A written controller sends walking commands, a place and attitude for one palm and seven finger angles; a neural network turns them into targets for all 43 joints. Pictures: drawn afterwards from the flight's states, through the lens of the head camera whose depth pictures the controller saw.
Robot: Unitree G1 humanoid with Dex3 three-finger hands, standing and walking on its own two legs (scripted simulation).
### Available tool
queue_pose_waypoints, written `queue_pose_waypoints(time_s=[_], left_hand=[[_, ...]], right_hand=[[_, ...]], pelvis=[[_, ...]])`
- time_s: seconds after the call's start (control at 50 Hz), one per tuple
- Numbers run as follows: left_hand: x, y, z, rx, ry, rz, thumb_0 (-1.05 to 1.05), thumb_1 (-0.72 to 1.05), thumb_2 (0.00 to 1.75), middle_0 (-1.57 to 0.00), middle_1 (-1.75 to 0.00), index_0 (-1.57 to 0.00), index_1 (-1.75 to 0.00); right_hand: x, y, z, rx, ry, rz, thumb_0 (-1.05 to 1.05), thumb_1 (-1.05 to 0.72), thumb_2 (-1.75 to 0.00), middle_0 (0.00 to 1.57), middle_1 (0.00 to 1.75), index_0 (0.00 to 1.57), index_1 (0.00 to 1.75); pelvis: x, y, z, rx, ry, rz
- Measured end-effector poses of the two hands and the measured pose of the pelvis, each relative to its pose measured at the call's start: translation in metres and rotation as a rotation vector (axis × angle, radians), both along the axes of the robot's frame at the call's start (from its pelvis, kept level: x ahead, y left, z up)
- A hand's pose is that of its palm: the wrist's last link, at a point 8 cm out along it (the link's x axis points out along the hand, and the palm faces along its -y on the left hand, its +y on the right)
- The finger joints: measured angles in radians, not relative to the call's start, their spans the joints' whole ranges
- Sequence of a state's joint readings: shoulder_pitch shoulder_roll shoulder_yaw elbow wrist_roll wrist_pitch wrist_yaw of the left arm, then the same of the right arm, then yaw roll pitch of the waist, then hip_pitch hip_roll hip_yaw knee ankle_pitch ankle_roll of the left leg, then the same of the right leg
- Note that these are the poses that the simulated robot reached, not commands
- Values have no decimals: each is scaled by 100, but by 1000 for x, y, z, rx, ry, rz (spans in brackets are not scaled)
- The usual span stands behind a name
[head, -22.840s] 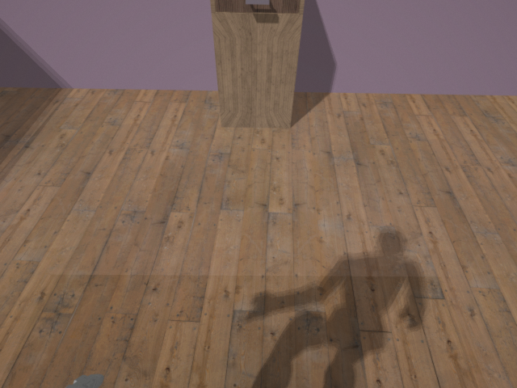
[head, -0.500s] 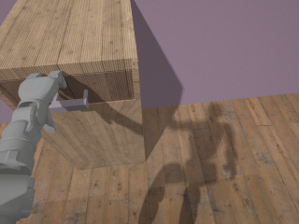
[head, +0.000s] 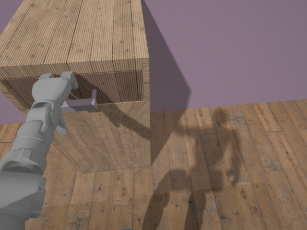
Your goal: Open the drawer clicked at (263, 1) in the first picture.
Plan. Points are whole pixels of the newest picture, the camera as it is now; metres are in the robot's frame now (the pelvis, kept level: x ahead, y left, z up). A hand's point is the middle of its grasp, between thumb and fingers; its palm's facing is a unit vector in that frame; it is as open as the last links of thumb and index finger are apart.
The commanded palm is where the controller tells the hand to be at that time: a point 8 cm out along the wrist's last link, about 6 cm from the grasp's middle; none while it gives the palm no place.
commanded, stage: lower the fingers behind the handle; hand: left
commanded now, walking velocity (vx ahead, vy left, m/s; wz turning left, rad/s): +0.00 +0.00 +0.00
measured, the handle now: (78, 99) +0.49 +0.25 +0.02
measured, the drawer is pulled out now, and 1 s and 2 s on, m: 0.00 0.00 0.00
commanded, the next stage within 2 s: close the thumb around the handle in 1.16 s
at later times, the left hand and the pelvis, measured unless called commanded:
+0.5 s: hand (65, 109) +0.44 +0.27 +0.03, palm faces -0.06 -0.01 -1.00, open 13.9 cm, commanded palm +0.43 +0.26 +0.07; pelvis -0.01 +0.00 -0.01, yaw +0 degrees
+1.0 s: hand (68, 115) +0.44 +0.27 +0.00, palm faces -0.05 -0.01 -1.00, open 13.8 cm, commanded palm +0.44 +0.26 +0.05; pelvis -0.01 +0.00 -0.02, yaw +0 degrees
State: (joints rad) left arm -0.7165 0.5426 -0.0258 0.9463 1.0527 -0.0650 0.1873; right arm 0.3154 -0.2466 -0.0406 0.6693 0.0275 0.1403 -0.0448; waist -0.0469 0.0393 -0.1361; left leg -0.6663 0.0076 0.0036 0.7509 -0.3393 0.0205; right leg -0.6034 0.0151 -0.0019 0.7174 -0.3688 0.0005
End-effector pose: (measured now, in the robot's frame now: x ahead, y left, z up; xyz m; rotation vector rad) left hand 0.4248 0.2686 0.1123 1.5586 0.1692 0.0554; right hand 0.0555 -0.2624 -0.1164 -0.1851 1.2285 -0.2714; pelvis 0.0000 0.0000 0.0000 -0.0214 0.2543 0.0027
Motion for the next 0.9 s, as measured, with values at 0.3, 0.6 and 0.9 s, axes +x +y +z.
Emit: queue_pose_waypoints(time_s=[0.3,0.6,0.9], left_hand=[[1,0,-29,9,-47,1,0,-49,30,-32,-123,-33,-122],[1,0,-31,17,-1,12,0,-49,30,-30,-122,-30,-124],[-2,4,-62,-3,-7,-9,0,-49,30,-36,-120,-31,-121]], right_hand=[[-33,-7,-9,-28,86,-30,1,-90,-90,20,30,20,30],[-39,-9,-9,-29,80,-32,1,-90,-90,20,30,20,30],[-46,-12,-21,-55,115,-26,0,-90,-90,20,30,20,30]], pelvis=[[-5,1,-10,-8,48,-3],[-9,-3,-11,-7,53,-2],[-13,-2,-26,-17,106,2]])
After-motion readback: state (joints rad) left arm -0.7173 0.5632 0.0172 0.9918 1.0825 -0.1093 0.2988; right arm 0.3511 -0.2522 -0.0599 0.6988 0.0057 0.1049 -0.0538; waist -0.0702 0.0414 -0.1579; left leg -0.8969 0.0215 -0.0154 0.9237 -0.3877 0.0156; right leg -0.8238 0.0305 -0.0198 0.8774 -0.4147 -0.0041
